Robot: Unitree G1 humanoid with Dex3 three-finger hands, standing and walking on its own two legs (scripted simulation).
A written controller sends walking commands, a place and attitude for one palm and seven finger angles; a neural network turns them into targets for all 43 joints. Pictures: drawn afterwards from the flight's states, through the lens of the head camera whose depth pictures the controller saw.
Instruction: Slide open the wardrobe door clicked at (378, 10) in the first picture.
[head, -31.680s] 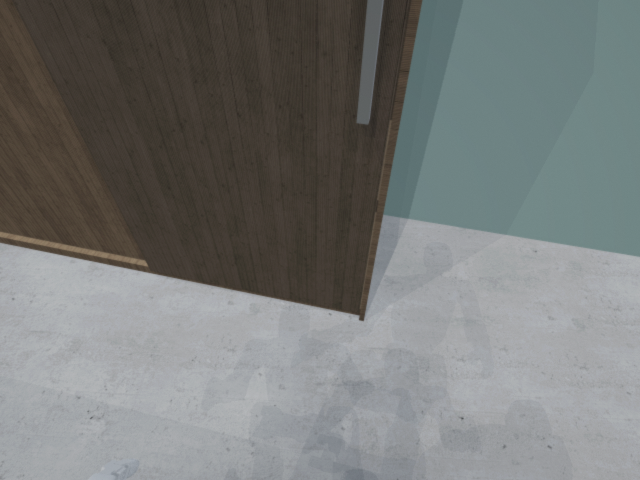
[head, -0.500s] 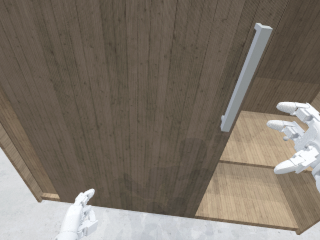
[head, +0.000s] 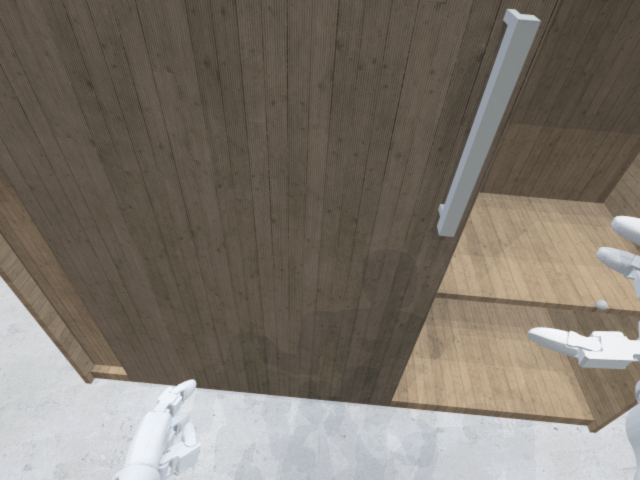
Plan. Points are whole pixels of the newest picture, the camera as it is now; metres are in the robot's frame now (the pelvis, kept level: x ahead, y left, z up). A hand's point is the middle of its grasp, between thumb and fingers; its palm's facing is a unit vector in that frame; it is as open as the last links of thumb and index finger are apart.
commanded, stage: draw the hand back to the body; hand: right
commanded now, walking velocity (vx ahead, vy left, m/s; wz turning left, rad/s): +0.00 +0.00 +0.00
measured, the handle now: (474, 138) +0.49 -0.21 +0.22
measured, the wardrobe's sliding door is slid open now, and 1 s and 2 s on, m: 0.65 0.65 0.65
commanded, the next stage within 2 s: step back with the hand held close in 0.86 s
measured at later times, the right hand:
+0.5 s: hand (598, 327) +0.23 -0.27 +0.16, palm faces +0.43 +0.83 -0.36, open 8.6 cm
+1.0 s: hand (597, 328) +0.22 -0.27 +0.17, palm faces +0.45 +0.82 -0.36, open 7.4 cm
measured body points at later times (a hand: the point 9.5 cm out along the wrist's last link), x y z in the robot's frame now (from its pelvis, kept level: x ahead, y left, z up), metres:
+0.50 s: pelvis +0.04 -0.02 +0.01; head +0.00 +0.00 +0.45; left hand +0.23 +0.21 -0.07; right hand +0.20 -0.31 +0.18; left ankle +0.03 +0.09 -0.74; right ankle +0.02 -0.10 -0.74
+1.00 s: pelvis +0.03 -0.01 +0.01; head +0.00 +0.01 +0.45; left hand +0.21 +0.21 -0.08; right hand +0.19 -0.31 +0.19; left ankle +0.03 +0.09 -0.74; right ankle +0.02 -0.10 -0.74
